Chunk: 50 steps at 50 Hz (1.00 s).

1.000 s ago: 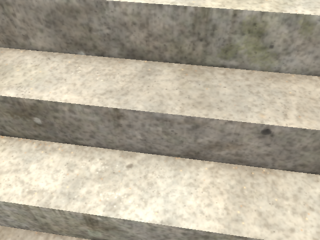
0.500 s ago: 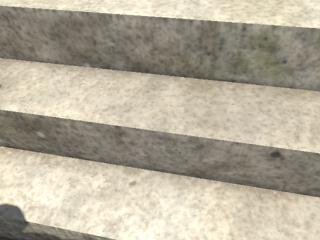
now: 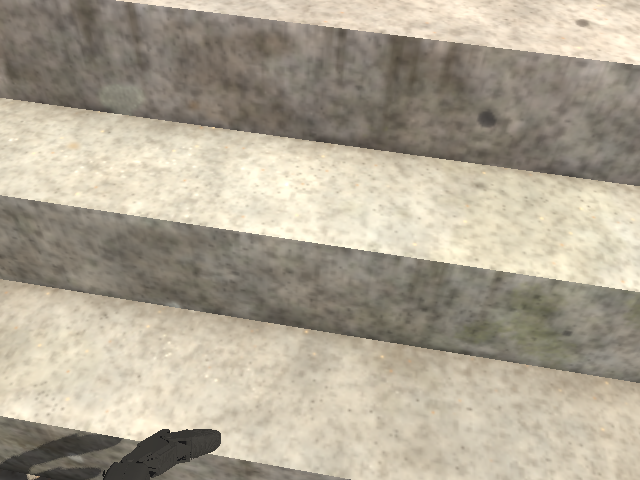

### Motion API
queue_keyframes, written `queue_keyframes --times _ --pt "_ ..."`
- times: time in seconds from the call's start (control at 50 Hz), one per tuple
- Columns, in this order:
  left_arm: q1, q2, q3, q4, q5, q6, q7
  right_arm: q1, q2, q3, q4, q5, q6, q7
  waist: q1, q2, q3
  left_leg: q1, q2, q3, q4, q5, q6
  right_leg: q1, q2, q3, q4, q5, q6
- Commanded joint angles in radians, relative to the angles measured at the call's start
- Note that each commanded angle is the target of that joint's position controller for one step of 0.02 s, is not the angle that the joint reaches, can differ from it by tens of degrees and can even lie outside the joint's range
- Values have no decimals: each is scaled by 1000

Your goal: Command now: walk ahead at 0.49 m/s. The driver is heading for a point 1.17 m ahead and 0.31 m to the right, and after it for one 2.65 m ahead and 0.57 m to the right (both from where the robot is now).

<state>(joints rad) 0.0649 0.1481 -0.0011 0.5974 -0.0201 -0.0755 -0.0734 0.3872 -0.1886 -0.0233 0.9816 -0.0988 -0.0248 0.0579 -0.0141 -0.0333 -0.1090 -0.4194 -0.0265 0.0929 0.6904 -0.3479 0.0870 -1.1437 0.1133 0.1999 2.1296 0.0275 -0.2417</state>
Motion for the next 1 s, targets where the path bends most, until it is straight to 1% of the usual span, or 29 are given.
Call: queue_keyframes --times 0.02,0.06,0.08,0.1,0.16,0.2,0.24,0.26,0.28,0.3,0.32,0.34,0.36,0.4,0.48,0.54,0.6,0.64,0.66,0.72,0.74,0.76,0.78,0.8,0.82,0.84,0.88,0.96,1.0 --pt "112 -13 -24 46 13 28 -30 89 -26 20 50 -31 -14 25 57 93 93 113 200 -287 -358 24 21 -409 27 37 301 -1 -69" --pt "-11 60 -19 -6 -21 62 -8 28 -95 25 23 -73 -19 64 66 70 16 -18 154 -124 -417 150 -21 -279 0 -96 57 142 -18" --pt "-214 -176 -74 -43 52 47 82 52 -32 9 44 99 -96 -20 6 21 221 -23 151 -97 -492 128 -51 -256 13 -222 50 -98 94" --pt "-314 -138 -91 -71 37 49 111 129 -27 23 63 148 -113 -65 -45 2 230 -52 177 -137 -660 285 -23 -166 -35 -391 -149 -167 134" --pt "-244 -83 -91 -68 27 51 121 185 -95 -1 117 144 -116 -130 -4 179 90 312 213 -47 -711 718 64 -4 -158 -379 -393 -345 95" --pt "-35 -36 -89 42 -7 44 114 101 -128 4 61 181 -134 -155 98 197 -127 270 232 48 -499 1962 99 524 -17 -481 -669 -496 77" --pt "268 59 -56 117 -16 46 106 56 -255 -39 32 178 -153 -120 222 226 -333 485 337 -24 -100 2252 154 721 16 -377 -953 -632 52" --pt "366 120 -26 176 12 49 94 48 -248 -50 7 159 -162 -93 234 176 -377 412 296 -42 117 1947 157 867 -8 -217 -1104 -669 33" --pt "408 237 22 243 44 78 125 21 -173 -47 -57 139 -157 -45 208 -97 -328 37 114 -32 446 1389 104 958 -216 335 -1461 -934 -105" --pt "517 141 -9 232 164 186 56 -18 -88 -42 148 -1 -24 138 408 -183 -39 -424 -134 -468 1171 677 194 770 -281 935 -1815 -1042 -212" --pt "186 158 45 258 65 125 120 -237 1 -40 -244 -3 -110 31 68 -114 -107 -519 -143 -320 1487 418 96 788 -308 751 -1821 -1065 -98" --pt "162 118 32 304 32 82 143 -273 82 5 -277 -6 -114 0 23 34 34 -624 -81 -247 1558 400 76 690 -308 595 -1758 -973 -47" --pt "250 -9 -26 400 108 85 25 -116 26 9 -118 111 -36 26 77 251 240 -807 -97 -583 1465 504 189 615 -304 528 -1776 -798 -14" --pt "195 -66 -45 458 117 34 -24 -102 -27 10 -150 86 -12 -1 -51 203 214 -873 -40 -484 1395 552 233 548 -260 284 -1740 -566 79" --pt "330 13 -21 477 120 -4 -43 -255 27 42 -174 76 -41 3 -73 -70 48 -916 5 -166 1558 445 187 591 -148 9 -1755 -239 121" --pt "623 -26 -47 594 145 11 -27 -388 60 82 -206 57 -35 15 9 -70 48 -1238 27 -163 1768 282 215 853 -187 110 -1723 -315 81" --pt "605 23 -37 581 154 -9 -48 -633 1 70 -304 85 -7 -18 50 -64 5 -1027 88 -42 1368 299 149 731 -177 80 -1812 -108 76" --pt "589 51 -15 588 85 -16 -53 -858 -2 68 -393 80 46 -26 58 -81 -13 -785 65 96 1015 55 111 615 -224 81 -1987 253 31" --pt "550 117 -10 594 65 -2 -72 -852 44 87 -417 50 90 4 -10 -230 -69 -514 16 128 806 -63 95 540 -278 99 -2023 723 -81" --pt "439 247 32 550 4 -55 -100 -577 -61 53 -339 54 129 17 -123 -226 -151 -444 -119 140 427 -57 16 1067 -420 66 -1789 1849 -157" --pt "494 219 38 575 56 -57 -112 -434 -87 28 -286 48 125 0 -126 -127 -283 -231 -94 30 346 28 77 1090 -369 12 -1544 1978 -115" --pt "584 111 16 584 129 -53 -135 -215 -87 27 -198 70 121 -15 -128 88 -457 184 43 -338 211 62 223 764 -302 56 -1311 1671 -81" --pt "515 -1 -9 601 161 -22 -150 -28 -135 9 -115 32 127 -34 -210 321 -363 311 239 -786 -156 -278 322 412 -145 45 -963 513 -16" --pt "280 109 70 402 61 -59 -8 -54 -135 -30 -58 62 62 -97 -151 266 -290 193 324 -972 -198 -679 329 372 -43 -81 -403 -35 77" --pt "132 39 46 264 95 -60 35 -127 -111 -21 9 103 17 -107 -80 145 -90 30 304 -832 -230 -741 224 224 -71 -49 -213 -92 67" --pt "241 7 14 471 30 2 -26 -263 -20 18 -26 34 -7 -49 -67 175 92 -41 332 -732 -235 -544 221 -55 -86 110 -73 1 16" --pt "216 -11 23 411 44 33 -36 -268 142 58 58 57 -25 -20 8 -53 57 -28 257 -442 -258 -165 130 -80 -69 135 -113 21 -72" --pt "128 -32 0 347 26 37 -42 -319 92 38 41 24 -54 -5 100 -5 2 -71 225 -34 -397 89 85 -72 -137 -79 -122 -96 -54" --pt "45 -44 -27 320 22 53 -49 -172 63 40 112 -15 -48 -6 69 89 44 25 274 -87 -463 19 120 -290 -140 -100 227 -166 -90"
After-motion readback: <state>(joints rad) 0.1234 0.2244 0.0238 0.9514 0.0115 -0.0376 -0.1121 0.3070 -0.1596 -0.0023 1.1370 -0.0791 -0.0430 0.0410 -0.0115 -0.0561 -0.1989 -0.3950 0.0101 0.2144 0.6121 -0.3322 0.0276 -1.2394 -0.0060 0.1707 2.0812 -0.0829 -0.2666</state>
